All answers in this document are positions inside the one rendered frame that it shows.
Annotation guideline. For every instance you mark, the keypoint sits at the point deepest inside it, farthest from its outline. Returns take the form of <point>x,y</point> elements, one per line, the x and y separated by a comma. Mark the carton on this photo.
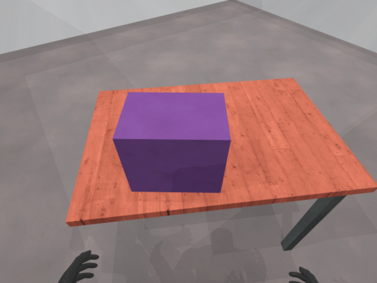
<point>173,142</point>

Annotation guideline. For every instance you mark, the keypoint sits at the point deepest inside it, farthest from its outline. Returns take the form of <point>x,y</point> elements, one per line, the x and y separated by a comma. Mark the left robot hand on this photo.
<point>71,275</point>

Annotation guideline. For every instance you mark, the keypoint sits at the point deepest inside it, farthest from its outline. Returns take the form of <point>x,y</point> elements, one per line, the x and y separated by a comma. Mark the table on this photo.
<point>282,149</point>

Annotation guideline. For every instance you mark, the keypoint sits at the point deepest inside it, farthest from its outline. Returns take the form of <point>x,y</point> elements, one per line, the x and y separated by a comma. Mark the right robot hand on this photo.
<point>304,275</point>

